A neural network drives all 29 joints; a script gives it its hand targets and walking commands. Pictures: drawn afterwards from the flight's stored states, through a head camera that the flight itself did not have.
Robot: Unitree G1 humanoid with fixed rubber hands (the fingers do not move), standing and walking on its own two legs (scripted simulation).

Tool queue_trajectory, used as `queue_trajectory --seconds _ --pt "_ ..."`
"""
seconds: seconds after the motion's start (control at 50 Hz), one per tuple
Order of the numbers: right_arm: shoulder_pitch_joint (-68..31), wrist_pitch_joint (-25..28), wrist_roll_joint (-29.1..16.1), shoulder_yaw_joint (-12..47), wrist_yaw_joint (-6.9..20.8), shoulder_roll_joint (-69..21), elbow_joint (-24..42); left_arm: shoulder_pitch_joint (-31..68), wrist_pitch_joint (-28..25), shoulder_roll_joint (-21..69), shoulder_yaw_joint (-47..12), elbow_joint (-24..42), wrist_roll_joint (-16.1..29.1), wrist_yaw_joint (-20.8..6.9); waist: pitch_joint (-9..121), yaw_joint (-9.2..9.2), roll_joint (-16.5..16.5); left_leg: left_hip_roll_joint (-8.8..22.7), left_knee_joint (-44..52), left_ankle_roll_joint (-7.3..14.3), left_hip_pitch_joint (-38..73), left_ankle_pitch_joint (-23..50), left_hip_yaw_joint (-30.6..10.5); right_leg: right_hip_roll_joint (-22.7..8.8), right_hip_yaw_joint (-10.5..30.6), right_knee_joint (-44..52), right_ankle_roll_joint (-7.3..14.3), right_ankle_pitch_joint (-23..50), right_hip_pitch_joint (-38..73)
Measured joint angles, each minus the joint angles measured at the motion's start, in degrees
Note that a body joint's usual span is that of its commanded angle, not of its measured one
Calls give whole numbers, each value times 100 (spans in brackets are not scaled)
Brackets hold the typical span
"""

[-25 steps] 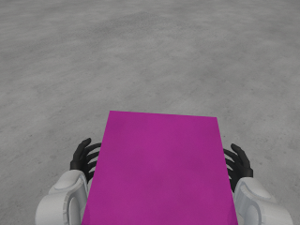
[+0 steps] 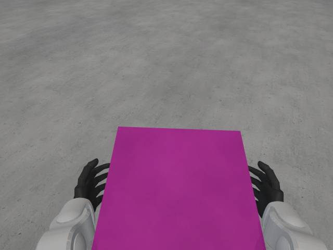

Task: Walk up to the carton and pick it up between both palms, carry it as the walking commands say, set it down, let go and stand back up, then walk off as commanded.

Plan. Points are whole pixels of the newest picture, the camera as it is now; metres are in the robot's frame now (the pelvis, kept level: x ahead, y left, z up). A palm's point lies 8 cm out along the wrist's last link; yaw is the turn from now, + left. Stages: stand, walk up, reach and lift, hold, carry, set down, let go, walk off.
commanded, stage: carry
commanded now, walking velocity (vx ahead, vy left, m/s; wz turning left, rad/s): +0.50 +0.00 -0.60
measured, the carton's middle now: (175, 203) +0.25 +0.00 +0.04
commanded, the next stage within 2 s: none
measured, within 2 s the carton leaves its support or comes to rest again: neither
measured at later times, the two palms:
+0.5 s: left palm (171, 100) +0.55 +0.02 +0.10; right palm (293, 126) +0.45 -0.31 +0.10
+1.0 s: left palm (214, 60) +0.84 -0.15 +0.11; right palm (309, 82) +0.67 -0.46 +0.11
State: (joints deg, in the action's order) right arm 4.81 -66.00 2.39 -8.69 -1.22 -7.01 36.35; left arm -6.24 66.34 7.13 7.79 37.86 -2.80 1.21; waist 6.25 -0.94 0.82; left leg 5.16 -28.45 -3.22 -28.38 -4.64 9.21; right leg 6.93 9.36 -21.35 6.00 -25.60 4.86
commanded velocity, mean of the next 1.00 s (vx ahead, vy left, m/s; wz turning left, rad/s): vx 0.31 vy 0.00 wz -0.37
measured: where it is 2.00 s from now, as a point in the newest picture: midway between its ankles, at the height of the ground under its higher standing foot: (212, 208)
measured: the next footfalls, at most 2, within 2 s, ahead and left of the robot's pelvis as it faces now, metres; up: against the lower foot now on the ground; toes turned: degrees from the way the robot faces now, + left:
right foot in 0.48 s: +0.39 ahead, -0.19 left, +0.00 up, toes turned -24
left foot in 0.96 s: +0.74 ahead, -0.19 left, +0.00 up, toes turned -17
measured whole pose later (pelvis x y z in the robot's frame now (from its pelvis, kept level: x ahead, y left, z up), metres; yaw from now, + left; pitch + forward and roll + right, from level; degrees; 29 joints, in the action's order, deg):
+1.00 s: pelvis +0.56 -0.19 +0.00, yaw -29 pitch +2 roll +0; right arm 2.5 -67.3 3.2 -8.0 -1.4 -6.4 34.7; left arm -4.4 67.7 6.1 8.1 36.8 -3.4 1.3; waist 5.5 -0.2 -0.2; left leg 2.8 -28.5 3.0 -26.4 -4.0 13.0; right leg 5.0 3.6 -29.3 2.4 -24.7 0.1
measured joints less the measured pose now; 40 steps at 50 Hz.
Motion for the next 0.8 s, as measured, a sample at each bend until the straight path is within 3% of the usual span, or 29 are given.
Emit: queue_trajectory --seconds 0.02,0.06,0.12,0.24,0.34,0.44,0.48,0.5,0.52,0.54,0.56,0.6,0.66,0.8 --pt "-90 11 21 51 -34 -63 -190 47 52 -143 36 -65 -6 -1 52 2 -127 11 -133 268 45 -106 145 -38 -123 -953 -79 -33 -388" --pt "-194 14 95 178 -127 -62 -543 147 143 -381 70 -325 37 -9 74 -27 -288 106 -293 506 213 -354 464 -147 -494 -2968 -238 76 -1381" --pt "-40 -19 125 112 -153 -69 -561 215 186 -327 41 -568 64 -8 32 8 -332 163 200 445 816 -403 807 -465 -992 -4178 -358 456 -2485" --pt "72 51 19 -124 -88 -83 -181 342 77 17 50 -441 -63 -69 -65 315 -182 256 1036 294 1810 -541 1174 -1004 -1438 -3034 -449 1106 -3657" --pt "-12 -19 3 -128 -83 -68 -137 363 127 24 60 -347 -90 -72 -75 360 -145 336 1291 16 2547 -897 1386 -1161 -1604 -1976 -429 1965 -3890" --pt "-99 -132 47 -52 -85 -58 -100 360 235 -51 88 -224 -45 -49 -16 265 -83 564 1095 -424 3171 -1523 1515 -1024 -1834 -1376 -260 2030 -3593" --pt "-139 -169 88 -26 -88 -54 -77 428 282 -98 99 -225 -10 -40 17 199 -48 805 575 -619 3261 -1954 1504 -825 -1977 -1000 -138 1909 -3275" --pt "-177 -185 100 -37 -89 2 -107 469 258 -67 98 -317 3 -30 24 103 77 1086 -32 -641 3131 -2195 1436 -652 -2035 -1025 -53 1612 -3173" --pt "-227 -207 113 -45 -82 86 -186 512 221 -22 93 -447 -3 -4 6 -16 177 1281 -963 -598 2784 -2117 1118 -509 -2058 -1212 20 1414 -3196" --pt "-260 -225 129 -49 -64 173 -270 536 189 25 81 -571 -8 35 -35 -118 185 1201 -2027 -557 2289 -2223 592 -436 -2022 -1296 76 1314 -3191" --pt "-267 -230 135 -57 -41 229 -350 523 161 37 41 -661 -13 75 -98 -170 155 977 -2965 -492 1777 -2400 110 -405 -1966 -1209 96 1340 -3103" --pt "-212 -180 110 -90 -6 184 -414 385 114 41 3 -646 -3 121 -255 -169 108 568 -3952 -348 952 -2232 -402 -351 -1837 -756 92 1435 -2752" --pt "-51 18 109 -150 45 -97 -270 132 -13 67 57 -382 54 94 -402 -143 77 327 -3751 -243 145 -1593 -570 -258 -1562 36 82 1588 -2145" --pt "91 173 91 -48 58 -75 125 -21 -253 87 0 -74 72 -5 -503 -5 66 168 -2124 -63 -851 -251 -529 -235 -897 1177 -7 1584 -850"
